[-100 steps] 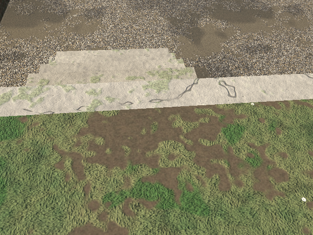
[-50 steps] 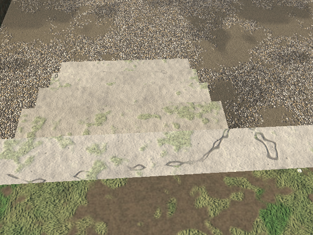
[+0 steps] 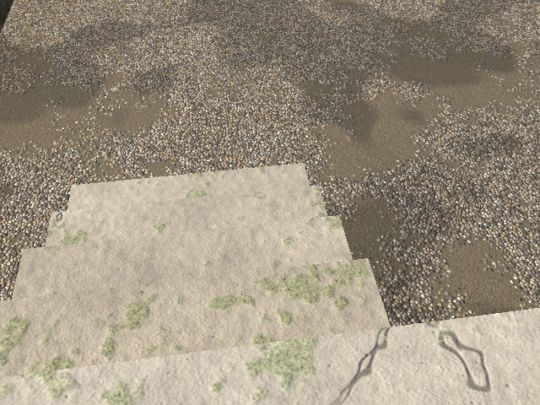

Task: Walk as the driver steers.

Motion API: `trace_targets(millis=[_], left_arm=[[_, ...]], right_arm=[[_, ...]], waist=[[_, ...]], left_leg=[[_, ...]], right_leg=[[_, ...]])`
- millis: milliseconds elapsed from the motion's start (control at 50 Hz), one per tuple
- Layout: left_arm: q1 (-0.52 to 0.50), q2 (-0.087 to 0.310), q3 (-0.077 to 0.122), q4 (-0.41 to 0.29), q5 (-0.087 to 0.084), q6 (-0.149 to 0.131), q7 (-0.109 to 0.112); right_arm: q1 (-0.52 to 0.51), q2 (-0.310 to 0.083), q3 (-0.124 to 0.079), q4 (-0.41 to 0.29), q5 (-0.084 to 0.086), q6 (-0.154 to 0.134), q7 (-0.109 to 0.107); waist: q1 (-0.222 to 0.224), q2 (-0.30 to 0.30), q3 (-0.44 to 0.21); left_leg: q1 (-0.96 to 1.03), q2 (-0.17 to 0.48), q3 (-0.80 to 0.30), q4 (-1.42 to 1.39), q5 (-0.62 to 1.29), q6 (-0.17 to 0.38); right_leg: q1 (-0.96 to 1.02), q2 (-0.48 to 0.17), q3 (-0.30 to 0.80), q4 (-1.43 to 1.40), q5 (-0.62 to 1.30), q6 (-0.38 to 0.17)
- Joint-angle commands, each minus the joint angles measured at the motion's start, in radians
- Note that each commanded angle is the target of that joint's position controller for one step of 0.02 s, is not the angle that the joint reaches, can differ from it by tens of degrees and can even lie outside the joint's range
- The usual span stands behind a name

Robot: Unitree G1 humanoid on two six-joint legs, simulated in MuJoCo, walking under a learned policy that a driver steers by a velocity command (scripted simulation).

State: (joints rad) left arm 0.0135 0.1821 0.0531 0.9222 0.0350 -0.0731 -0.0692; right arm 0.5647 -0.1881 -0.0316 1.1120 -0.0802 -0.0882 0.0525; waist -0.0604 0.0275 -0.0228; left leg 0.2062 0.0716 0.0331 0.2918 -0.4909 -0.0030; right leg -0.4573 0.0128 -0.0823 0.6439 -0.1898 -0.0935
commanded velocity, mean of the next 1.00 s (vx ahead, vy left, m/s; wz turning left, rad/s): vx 0.20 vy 0.00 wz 0.34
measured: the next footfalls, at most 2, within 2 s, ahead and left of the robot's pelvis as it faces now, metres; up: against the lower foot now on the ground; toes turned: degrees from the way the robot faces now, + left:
left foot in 0.44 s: +0.37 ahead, +0.13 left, +0.00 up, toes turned +8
right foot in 0.92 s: +0.31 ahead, -0.10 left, +0.00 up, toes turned +21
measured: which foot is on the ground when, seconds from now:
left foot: down 0.00-0.00, up 0.02-0.42, down 0.44-0.92, up 0.94-1.00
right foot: down 0.00-0.46, up 0.48-0.90, down 0.92-1.00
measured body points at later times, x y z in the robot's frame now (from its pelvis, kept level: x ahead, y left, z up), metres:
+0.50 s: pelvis +0.22 +0.02 +0.01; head +0.23 +0.03 +0.46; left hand +0.21 +0.26 -0.14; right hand +0.40 -0.20 -0.10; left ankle +0.33 +0.13 -0.71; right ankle +0.08 -0.11 -0.70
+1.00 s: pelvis +0.27 -0.01 +0.04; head +0.29 -0.01 +0.48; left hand +0.19 +0.26 -0.09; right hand +0.51 -0.19 -0.07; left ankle +0.30 +0.13 -0.68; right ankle +0.27 -0.11 -0.71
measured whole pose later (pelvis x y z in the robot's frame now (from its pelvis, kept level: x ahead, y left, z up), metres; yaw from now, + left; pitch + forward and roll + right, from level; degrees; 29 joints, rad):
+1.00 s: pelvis +0.27 -0.01 +0.04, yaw +23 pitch +4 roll +1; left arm 0.33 0.29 0.05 0.88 0.05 -0.08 0.02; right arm 0.19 -0.25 -0.06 0.74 -0.06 -0.07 0.02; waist 0.04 0.00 -0.04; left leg -0.55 -0.12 -0.15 0.67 -0.32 -0.02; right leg -0.20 0.01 -0.04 0.34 -0.22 -0.08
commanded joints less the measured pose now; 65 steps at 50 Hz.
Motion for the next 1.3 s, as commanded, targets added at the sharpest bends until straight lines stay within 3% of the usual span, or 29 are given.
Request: trace_targets(millis=[20, 40, 60, 80, 100, 140, 200, 240, 300, 420, 460, 480, 500, 520, 540, 580, 620, 680, 760, 860, 900, 920, 940, 960, 1000, 1040, 1100, 1200, 1300], left_arm=[[0.467, 0.217, 0.05, 0.071, 0.004, -0.009, 0.029], [0.749, 0.214, 0.043, 0.152, 0.045, -0.006, 0.036], [0.663, 0.243, 0.057, 0.153, 0.051, -0.042, 0.045], [0.473, 0.203, 0.049, 0.111, 0.019, -0.052, 0.05], [0.37, 0.107, 0.023, 0.087, 0.008, -0.048, 0.055], [0.272, 0.004, -0.008, 0.066, 0.011, -0.034, 0.057], [0.3, 0.015, -0.01, 0.063, 0.029, -0.057, 0.057], [0.29, 0.034, -0.009, 0.05, 0.051, -0.064, 0.045], [0.334, 0.097, 0.001, 0.06, 0.029, -0.068, 0.038], [0.362, 0.149, 0.032, 0.072, 0.01, -0.066, 0.071], [0.42, 0.125, 0.032, 0.056, -0.017, -0.06, 0.074], [0.557, 0.046, 0.008, 0.031, -0.002, -0.056, 0.081], [0.46, 0.05, -0.005, -0.026, 0.015, -0.049, 0.071], [0.245, 0.113, 0.014, -0.092, 0.007, -0.029, 0.058], [0.196, 0.137, 0.025, -0.105, 0.008, -0.016, 0.072], [0.314, 0.132, 0.03, -0.071, 0.046, -0.015, 0.104], [0.331, 0.09, 0.024, -0.074, 0.039, -0.007, 0.107], [0.347, 0.11, 0.019, -0.068, 0.004, 0.025, 0.075], [0.303, 0.156, 0.016, -0.082, 0.008, 0.049, 0.083], [0.337, 0.185, 0.013, -0.067, -0.011, 0.029, 0.094], [0.389, 0.199, 0.018, -0.068, -0.028, 0.008, 0.085], [0.434, 0.221, 0.023, -0.065, -0.023, -0.005, 0.09], [0.394, 0.31, 0.039, -0.097, 0.008, -0.03, 0.101], [0.312, 0.305, 0.038, -0.103, 0.06, -0.037, 0.099], [0.124, 0.237, 0.031, -0.179, -0.001, -0.042, 0.087], [0.078, 0.194, 0.014, -0.223, -0.021, -0.053, 0.095], [0.143, 0.265, 0.037, -0.251, -0.007, -0.054, 0.114], [0.373, 0.297, 0.061, -0.196, -0.013, -0.033, 0.118], [0.273, 0.319, 0.089, -0.24, 0.015, -0.024, 0.102]], right_arm=[[0.135, -0.069, 0.0, -0.055, -0.035, -0.03, 0.023], [0.052, -0.017, 0.012, -0.081, -0.011, -0.034, 0.044], [-0.222, -0.072, -0.015, -0.162, 0.027, -0.046, 0.042], [-0.281, -0.095, -0.022, -0.167, 0.024, -0.05, 0.018], [-0.26, -0.084, -0.021, -0.17, -0.003, -0.045, -0.004], [-0.196, 0.015, 0.002, -0.153, -0.014, -0.02, -0.017], [-0.213, 0.01, 0.001, -0.164, -0.007, 0.002, 0.002], [-0.272, 0.002, 0.002, -0.184, 0.003, 0.006, 0.014], [-0.39, -0.019, 0.0, -0.236, 0.028, 0.016, 0.026], [-0.473, -0.106, -0.039, -0.276, 0.043, -0.005, -0.012], [-0.456, -0.188, -0.07, -0.29, 0.059, -0.03, -0.036], [-0.355, -0.276, -0.089, -0.299, 0.056, -0.032, -0.051], [-0.179, -0.285, -0.088, -0.266, 0.051, -0.03, -0.059], [-0.123, -0.291, -0.105, -0.219, 0.034, -0.038, -0.067], [-0.228, -0.284, -0.115, -0.244, 0.055, -0.038, -0.076], [-0.378, -0.192, -0.089, -0.291, 0.076, -0.026, -0.077], [-0.369, -0.186, -0.085, -0.306, 0.061, -0.022, -0.075], [-0.415, -0.224, -0.094, -0.356, 0.053, -0.038, -0.06], [-0.379, -0.236, -0.097, -0.393, 0.068, -0.054, -0.044], [-0.41, -0.228, -0.091, -0.432, 0.071, -0.032, -0.041], [-0.41, -0.203, -0.076, -0.434, 0.056, -0.008, -0.037], [-0.363, -0.136, -0.052, -0.427, 0.043, 0.003, -0.036], [-0.405, -0.077, -0.029, -0.508, 0.029, -0.001, -0.03], [-0.401, -0.136, -0.037, -0.473, -0.001, 0.008, -0.033], [-0.304, -0.243, -0.076, -0.402, 0.012, 0.02, -0.048], [-0.278, -0.2, -0.071, -0.391, -0.008, 0.015, -0.032], [-0.317, -0.169, -0.053, -0.409, 0.035, 0.011, -0.004], [-0.427, -0.124, -0.028, -0.446, 0.046, 0.041, 0.004], [-0.399, -0.167, -0.033, -0.443, 0.028, 0.052, 0.015]], waist=[[0.187, -0.156, -0.287], [0.291, -0.208, -0.355], [0.293, -0.128, -0.014], [0.218, -0.086, 0.083], [0.155, -0.064, 0.053], [0.057, -0.056, 0.108], [0.035, -0.071, 0.121], [0.026, -0.061, 0.089], [0.04, -0.084, 0.036], [0.047, -0.075, 0.021], [0.062, 0.003, -0.072], [0.094, 0.181, -0.329], [0.006, 0.208, -0.471], [-0.053, 0.08, -0.325], [-0.013, 0.043, -0.175], [0.091, 0.058, -0.062], [0.116, 0.04, -0.078], [0.118, 0.05, -0.088], [0.08, 0.064, -0.1], [0.082, 0.058, -0.105], [0.113, 0.042, -0.115], [0.111, -0.012, -0.143], [0.094, -0.232, -0.068], [0.08, -0.1, 0.052], [0.019, -0.109, -0.044], [0.004, -0.17, -0.032], [0.066, -0.103, -0.004], [0.169, -0.121, 0.0], [0.123, -0.146, -0.004]], left_leg=[[-0.728, -0.061, 0.032, 0.595, 0.525, 0.047], [-0.86, -0.171, -0.08, 0.973, -0.136, 0.034], [-1.047, -0.101, -0.2, 1.124, -0.046, 0.085], [-1.013, -0.021, -0.165, 1.131, 0.058, 0.114], [-0.906, 0.018, -0.157, 1.068, 0.093, 0.136], [-0.771, 0.063, -0.14, 0.993, 0.114, 0.131], [-0.811, 0.07, -0.094, 0.829, 0.25, 0.114], [-0.75, 0.066, -0.039, 0.632, 0.437, 0.094], [-0.678, 0.04, -0.023, 0.505, 0.55, 0.04], [-0.695, -0.006, -0.023, 0.285, 0.513, 0.074], [-0.492, -0.052, -0.029, 0.208, 0.862, 0.182], [-0.096, 0.163, -0.311, 0.217, 1.18, 0.423], [0.112, 0.336, -0.636, 0.083, 1.116, 0.538], [0.014, 0.289, -0.618, 0.014, 0.817, 0.42], [-0.161, 0.241, -0.523, -0.028, 0.669, 0.363], [-0.426, 0.166, -0.416, -0.1, 0.552, 0.332], [-0.522, 0.116, -0.365, -0.134, 0.534, 0.311], [-0.609, 0.059, -0.287, -0.128, 0.467, 0.278], [-0.557, 0.099, -0.408, -0.117, 0.291, 0.284], [-0.532, 0.105, -0.513, -0.084, 0.229, 0.285], [-0.595, 0.046, -0.518, -0.038, 0.222, 0.253], [-0.657, -0.013, -0.473, 0.055, 0.124, 0.189], [-0.991, -0.228, -0.236, 0.261, -0.026, 0.031], [-1.084, -0.123, -0.272, 0.419, -0.017, -0.03], [-0.91, -0.107, -0.166, 0.658, 0.108, -0.069], [-0.833, -0.144, -0.09, 0.897, 0.189, -0.081], [-0.832, -0.098, -0.038, 0.987, 0.247, -0.104], [-0.945, 0.005, -0.007, 0.585, 0.261, -0.126], [-0.72, 0.012, 0.033, 0.409, 0.161, -0.041]], right_leg=[[0.995, -0.193, 0.346, -0.039, 0.345, -0.27], [1.079, -0.402, 0.776, -0.275, 0.252, -0.394], [0.796, -0.355, 0.706, -0.341, 0.074, -0.267], [0.547, -0.343, 0.575, -0.374, -0.01, -0.227], [0.423, -0.314, 0.484, -0.404, -0.01, -0.217], [0.194, -0.284, 0.354, -0.485, 0.075, -0.188], [0.145, -0.225, 0.237, -0.553, 0.058, -0.177], [0.097, -0.185, 0.099, -0.52, 0.3, -0.159], [0.137, -0.203, 0.024, -0.461, 0.618, -0.127], [0.425, -0.25, -0.024, -0.277, 0.692, -0.063], [0.425, -0.16, -0.074, -0.099, 0.673, 0.02], [0.232, -0.065, -0.09, 0.139, 0.213, 0.123], [0.03, 0.047, -0.003, 0.337, -0.507, 0.162], [-0.09, -0.002, 0.137, 0.456, -0.55, 0.135], [-0.13, -0.045, 0.156, 0.508, -0.519, 0.124], [-0.022, -0.09, 0.15, 0.412, -0.425, 0.115], [0.071, -0.062, 0.126, 0.394, -0.318, 0.108], [0.11, -0.024, 0.082, 0.349, -0.185, 0.127], [0.095, -0.042, 0.107, 0.217, -0.204, 0.158], [0.209, -0.004, 0.089, -0.095, -0.172, 0.099], [0.363, -0.004, 0.081, -0.292, -0.027, 0.024], [0.471, -0.116, 0.183, -0.348, 0.048, -0.088], [0.548, -0.445, 0.61, -0.46, 0.238, -0.416], [0.469, -0.559, 0.629, -0.541, 0.319, -0.416], [0.388, -0.351, 0.331, -0.502, 0.215, -0.219], [0.285, -0.25, 0.171, -0.458, 0.339, -0.152], [0.291, -0.234, 0.059, -0.441, 0.44, -0.178], [0.651, -0.323, 0.047, -0.391, 0.686, -0.207], [0.557, -0.376, 0.018, -0.416, 0.682, -0.217]])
